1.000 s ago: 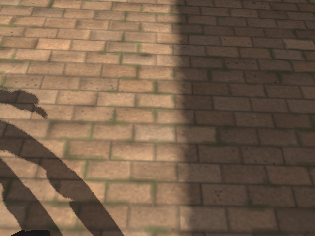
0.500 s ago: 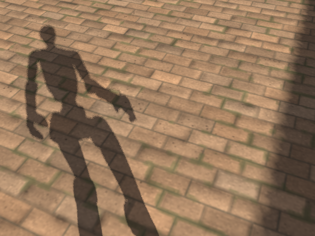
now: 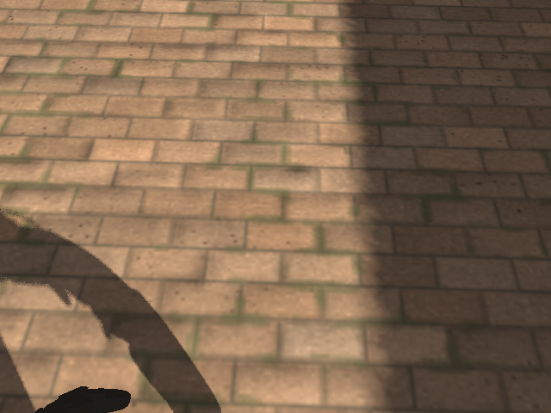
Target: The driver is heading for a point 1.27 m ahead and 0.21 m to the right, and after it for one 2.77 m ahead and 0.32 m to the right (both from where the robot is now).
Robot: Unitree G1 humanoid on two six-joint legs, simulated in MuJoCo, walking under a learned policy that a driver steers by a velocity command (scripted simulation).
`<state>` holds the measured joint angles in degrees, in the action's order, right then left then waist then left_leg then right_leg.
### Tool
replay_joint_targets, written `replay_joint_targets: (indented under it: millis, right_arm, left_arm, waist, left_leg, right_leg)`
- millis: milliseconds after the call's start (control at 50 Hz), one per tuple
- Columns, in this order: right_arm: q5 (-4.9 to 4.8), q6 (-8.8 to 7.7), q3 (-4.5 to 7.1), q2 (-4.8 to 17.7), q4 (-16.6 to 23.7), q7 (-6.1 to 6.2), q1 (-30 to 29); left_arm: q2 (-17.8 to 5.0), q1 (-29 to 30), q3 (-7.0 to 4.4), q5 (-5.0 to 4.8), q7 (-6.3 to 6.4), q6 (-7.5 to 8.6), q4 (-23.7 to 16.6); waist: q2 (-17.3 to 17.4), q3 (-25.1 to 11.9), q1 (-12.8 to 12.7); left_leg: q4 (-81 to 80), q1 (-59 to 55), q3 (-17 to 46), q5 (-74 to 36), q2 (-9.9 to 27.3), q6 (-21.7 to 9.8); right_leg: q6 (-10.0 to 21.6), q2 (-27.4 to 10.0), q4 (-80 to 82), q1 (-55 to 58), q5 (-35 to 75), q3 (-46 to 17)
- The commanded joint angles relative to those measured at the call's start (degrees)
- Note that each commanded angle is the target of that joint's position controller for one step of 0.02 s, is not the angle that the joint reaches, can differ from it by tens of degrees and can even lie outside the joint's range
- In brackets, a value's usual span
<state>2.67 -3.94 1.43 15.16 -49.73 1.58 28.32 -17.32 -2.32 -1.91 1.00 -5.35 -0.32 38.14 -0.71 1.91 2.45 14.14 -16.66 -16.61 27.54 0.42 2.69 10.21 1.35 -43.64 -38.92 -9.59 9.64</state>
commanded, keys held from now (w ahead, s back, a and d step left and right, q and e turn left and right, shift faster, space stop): w+e+shift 0.36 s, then w+shift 0.36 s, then w+q+shift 0.28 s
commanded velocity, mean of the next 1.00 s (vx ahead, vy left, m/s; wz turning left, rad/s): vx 0.99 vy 0.00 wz -0.42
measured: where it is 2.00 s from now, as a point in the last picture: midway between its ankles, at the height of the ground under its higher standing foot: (369, 45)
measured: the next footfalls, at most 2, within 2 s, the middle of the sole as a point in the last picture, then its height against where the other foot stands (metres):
right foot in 0.02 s outside the picture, level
left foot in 0.46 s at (272, 317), level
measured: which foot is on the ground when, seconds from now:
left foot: down 0.00-0.04, up 0.06-0.44, down 0.46-0.90, up 0.92-1.00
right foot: up 0.00-0.00, down 0.02-0.44, up 0.46-0.86, down 0.88-1.00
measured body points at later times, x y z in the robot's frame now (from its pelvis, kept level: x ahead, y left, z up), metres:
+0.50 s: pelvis +0.47 -0.05 +0.01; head +0.51 -0.06 +0.46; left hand +0.60 +0.24 -0.11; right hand +0.58 -0.36 -0.06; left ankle +0.64 +0.02 -0.70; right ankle +0.19 -0.03 -0.63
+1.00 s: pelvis +0.89 -0.28 +0.02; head +0.91 -0.30 +0.47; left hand +1.15 -0.13 -0.07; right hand +0.76 -0.52 -0.11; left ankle +0.79 -0.08 -0.59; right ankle +0.89 -0.38 -0.70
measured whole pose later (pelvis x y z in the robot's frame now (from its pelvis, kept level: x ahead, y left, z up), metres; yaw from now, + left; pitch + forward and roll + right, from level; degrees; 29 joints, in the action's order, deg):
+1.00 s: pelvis +0.89 -0.28 +0.02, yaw -24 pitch +2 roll +0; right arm -0.1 -3.8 2.0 15.8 -51.9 -0.9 23.9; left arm -15.2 -7.9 -0.3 3.4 -0.5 4.5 42.7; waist 1.1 1.7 3.5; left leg 71.4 17.6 2.4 16.4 1.9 -5.5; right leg 2.5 0.1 -34.7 -22.0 -13.8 5.3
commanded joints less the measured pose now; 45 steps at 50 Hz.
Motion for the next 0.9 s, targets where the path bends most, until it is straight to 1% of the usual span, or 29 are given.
replay_joint_targets:
  millis: [20,40,60,80,120,160,200,260,340,380,400,420,440,460,480,500,520,540,560,600,640,700,740,780,820,840,860,880,900]
  right_arm:
    - [0.39,0.85,3.64,15.08,5.84,0.69,-7.64]
    - [0.87,0.23,2.08,8.72,6.19,-0.7,-7.7]
    - [-0.58,-1.21,0.8,4.56,12.49,-1.69,-8.66]
    - [-0.05,-2.66,1.0,8.44,14.65,-1.61,-16.2]
    - [-0.26,-3.69,0.34,8.2,14.47,-1.68,-15.91]
    - [1.68,-1.47,-0.12,7.49,13.67,-1.8,-13.6]
    - [2.18,0.64,-0.46,6.69,14.54,-2.16,-15.28]
    - [0.94,0.89,-1.57,4.92,19.45,-3.04,-27.3]
    - [-0.56,0.24,-1.9,4.84,20.93,-3.36,-32.5]
    - [-0.57,-0.02,-1.4,6.33,20.43,-2.93,-30.56]
    - [-0.53,-0.12,-0.64,7.94,19.05,-2.44,-26.55]
    - [-0.86,-0.32,0.77,10.93,16.92,-1.68,-18.84]
    - [-1.25,-0.3,1.99,12.82,13.8,-0.59,-6.96]
    - [-0.31,-0.39,3.45,15.71,11.06,0.78,4.87]
    - [2.09,-0.74,4.46,20.59,10.28,0.42,3.82]
    - [0.96,-0.49,4.54,17.31,10.9,-0.9,-2.06]
    - [0.34,-0.56,3.66,11.66,11.59,-1.44,-8.45]
    - [0.21,-0.58,3.17,8.84,10.48,-1.84,-9.84]
    - [0.47,-0.8,2.75,7.61,8.85,-1.84,-8.89]
    - [0.07,-1.74,1.71,5.05,4.92,-2.01,-5.53]
    - [-1.02,-2.75,1.67,5.59,2.73,-2.26,-3.81]
    - [-1.34,-3.54,1.9,7.68,1.91,-2.38,-4.26]
    - [-2.13,-3.71,1.77,7.74,0.91,-2.66,-2.74]
    - [-2.54,-3.82,2.09,9.82,-0.37,-2.84,-1.09]
    - [-2.58,-3.5,2.64,13.15,-1.26,-2.68,-0.07]
    - [-2.4,-3.15,2.95,14.91,-1.8,-2.32,0.52]
    - [-2.18,-2.5,3.19,15.97,-2.0,-1.84,-0.22]
    - [-2.09,-2.25,2.82,14.66,-1.5,-1.73,-1.29]
    - [-1.09,-2.28,1.37,6.49,0.34,-1.76,-0.03]
  left_arm:
    - [-9.82,-27.99,-3.93,-0.06,2.1,1.08,4.26]
    - [-13.16,-27.39,-5.31,-0.26,3.59,0.66,5.57]
    - [-18.54,-22.36,-6.4,0.54,3.7,-0.31,3.53]
    - [-16.68,-23.09,-6.46,-0.15,3.78,-0.28,2.65]
    - [-12.72,-21.26,-5.56,0.05,4.65,0.7,4.4]
    - [-10.04,-17.11,-4.25,-0.11,5.35,2.21,3.69]
    - [-8.98,-17.04,-3.6,-0.86,5.01,3.59,3.55]
    - [-9.55,-18.63,-3.82,-0.81,4.85,4.52,3.84]
    - [-11.28,-22.65,-4.62,-1.67,4.71,4.69,5.6]
    - [-12.29,-21.67,-4.85,-1.69,5.29,4.75,5.9]
    - [-13.25,-21.71,-4.97,-1.52,5.56,4.92,6.27]
    - [-14.91,-20.88,-5.15,-0.69,5.53,5.06,6.46]
    - [-15.45,-17.62,-5.17,0.1,5.35,5.17,6.29]
    - [-10.33,-16.26,-3.9,0.9,5.52,5.87,5.86]
    - [-0.32,-23.66,-1.38,-1.52,5.09,5.99,3.33]
    - [-4.0,-23.78,-0.75,-0.8,5.15,5.89,3.65]
    - [-6.4,-18.73,-1.19,-0.08,5.08,5.19,4.26]
    - [-6.8,-14.46,-1.03,0.69,4.49,4.81,3.68]
    - [-6.28,-10.77,-0.9,1.24,3.83,4.46,2.51]
    - [-3.42,-9.59,0.1,1.64,2.79,3.62,0.87]
    - [-2.17,-6.78,0.9,1.85,2.42,3.05,-0.81]
    - [-3.08,2.01,1.85,1.85,1.7,3.36,-4.96]
    - [-2.19,6.89,2.84,1.58,0.64,3.9,-6.35]
    - [-1.45,9.06,3.36,1.22,0.41,4.3,-6.8]
    - [-3.77,6.84,2.44,1.59,1.58,4.4,-5.82]
    - [-5.68,1.62,1.54,1.98,2.51,4.52,-4.4]
    - [-7.47,-9.61,0.4,2.16,3.56,4.61,-0.81]
    - [-10.33,-19.83,-1.05,2.66,4.73,4.63,2.26]
    - [-15.33,-28.09,-2.53,3.81,5.9,5.06,3.76]
  waist:
    - [7.52,-12.64,-18.11]
    - [-2.49,-10.9,-14.07]
    - [-14.12,-13.29,-8.23]
    - [-2.25,-12.57,-11.55]
    - [5.52,-1.56,-5.45]
    - [5.61,1.58,-0.75]
    - [4.31,3.58,0.2]
    - [1.72,7.27,-2.89]
    - [-1.99,2.86,-7.08]
    - [-1.91,0.07,-5.84]
    - [-2.33,-3.32,-4.22]
    - [-2.93,-8.37,-0.1]
    - [-2.65,-13.04,7.43]
    - [0.91,-18.18,12.14]
    - [21.93,-22.83,4.11]
    - [19.4,-21.58,2.55]
    - [9.98,-12.61,1.5]
    - [3.03,-7.71,1.32]
    - [1.54,-4.87,1.05]
    - [4.45,-1.65,-1.06]
    - [4.62,1.37,-2.31]
    - [4.4,5.43,-2.76]
    - [2.95,6.04,-1.86]
    - [3.2,6.74,-1.79]
    - [3.98,2.85,-3.33]
    - [5.37,-1.76,-6.14]
    - [6.2,-7.74,-11.54]
    - [5.8,-12.64,-16.37]
    - [-6.87,-20.46,-15.25]
  left_leg:
    - [42.88,19.96,2.75,-87.16,14.4,-5.62]
    - [61.97,37.93,4.11,-28.7,6.1,-4.9]
    - [79.71,61.64,11.82,0.02,-4.34,-2.04]
    - [78.77,67.03,21.64,-6.29,-0.8,-3.08]
    - [67.41,62.84,21.62,-10.48,4.14,-3.12]
    - [61.36,56.4,21.55,-8.31,6.42,-1.17]
    - [54.35,54.04,19.5,-6.77,7.5,0.68]
    - [38.05,51.35,15.99,-20.08,6.32,2.09]
    - [22.77,44.3,15.3,-34.03,1.85,-0.04]
    - [16.97,38.68,15.69,-32.83,-0.1,-1.53]
    - [16.55,33.18,15.53,-30.39,-1.88,-2.29]
    - [17.92,25.62,15.81,-25.21,-2.85,-3.2]
    - [17.29,14.49,15.03,-22.16,-1.27,-3.95]
    - [19.47,1.87,22.47,-7.37,6.1,-5.25]
    - [9.89,-8.62,54.83,6.73,22.57,-11.52]
    - [1.52,-4.65,69.3,15.03,22.2,-13.68]
    - [1.03,4.19,59.15,15.12,20.0,-13.53]
    - [0.99,11.39,51.45,6.98,17.59,-13.23]
    - [0.92,15.45,45.2,0.4,15.16,-12.34]
    - [-1.14,20.49,38.7,-5.44,13.01,-12.05]
    - [-4.34,22.1,34.61,-8.95,13.02,-12.17]
    - [-10.12,26.21,24.84,-18.72,11.02,-11.92]
    - [-14.51,30.18,19.73,-28.14,8.39,-11.23]
    - [-16.66,30.37,19.63,-38.06,10.0,-11.78]
    - [-8.81,22.27,18.41,-60.25,10.44,-11.11]
    - [0.02,19.64,18.32,-70.58,10.72,-10.48]
    - [13.9,21.43,18.15,-72.52,10.04,-9.68]
    - [30.14,30.91,17.94,-60.87,7.48,-8.85]
    - [52.85,41.64,17.78,-17.99,2.07,-9.5]
  right_leg:
    - [5.33,6.63,5.01,40.65,-8.47,-2.69]
    - [6.9,-1.4,6.89,51.16,-16.45,-15.64]
    - [16.53,-13.38,19.43,60.81,-24.29,-50.18]
    - [15.28,-14.46,26.68,59.69,-23.24,-55.42]
    - [11.27,-12.61,30.81,43.39,-14.33,-46.97]
    - [10.04,-7.33,31.33,31.27,-8.1,-37.93]
    - [9.84,-3.96,33.4,23.04,-5.79,-33.24]
    - [7.73,-0.16,35.87,16.55,3.72,-29.88]
    - [3.77,-1.39,32.96,25.55,25.13,-30.68]
    - [1.74,-2.08,28.7,31.41,35.01,-30.19]
    - [0.43,-2.64,23.85,34.72,44.32,-30.36]
    - [-0.75,-3.58,14.69,36.92,50.76,-30.35]
    - [-1.61,-2.65,1.24,33.76,49.38,-28.6]
    - [-2.11,-0.11,-17.39,24.68,35.26,-25.29]
    - [-4.38,8.73,-36.47,6.28,-16.67,-20.35]
    - [-3.14,5.8,-39.3,0.15,-13.74,-19.65]
    - [-3.16,1.59,-37.31,-0.75,-7.05,-18.58]
    - [-3.48,0.03,-34.74,0.36,-4.62,-17.42]
    - [-3.56,-0.98,-32.5,0.39,-5.21,-17.45]
    - [-4.01,-2.05,-29.27,0.21,-6.69,-18.62]
    - [-4.6,-2.79,-25.44,-3.7,-7.16,-19.1]
    - [-5.96,-3.27,-12.07,-4.49,1.63,-15.66]
    - [-5.7,-3.65,0.0,4.85,9.33,-7.61]
    - [-4.95,-3.21,5.12,13.01,13.63,-6.17]
    - [-4.22,-0.19,8.04,17.98,9.63,-5.38]
    - [-3.79,1.74,8.38,24.5,5.33,-5.67]
    - [-3.52,3.0,9.22,36.4,1.9,-6.27]
    - [-3.4,-1.97,9.01,50.06,-1.46,-10.33]
    - [-3.71,-18.27,10.45,60.78,-20.08,-28.0]
Keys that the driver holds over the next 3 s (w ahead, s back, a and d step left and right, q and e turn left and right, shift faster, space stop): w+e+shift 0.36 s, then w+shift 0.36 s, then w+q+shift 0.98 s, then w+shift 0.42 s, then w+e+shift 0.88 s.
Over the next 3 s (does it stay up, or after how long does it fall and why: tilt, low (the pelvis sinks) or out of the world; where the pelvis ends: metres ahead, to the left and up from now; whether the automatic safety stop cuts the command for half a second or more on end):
stays up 2.69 -0.13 0.02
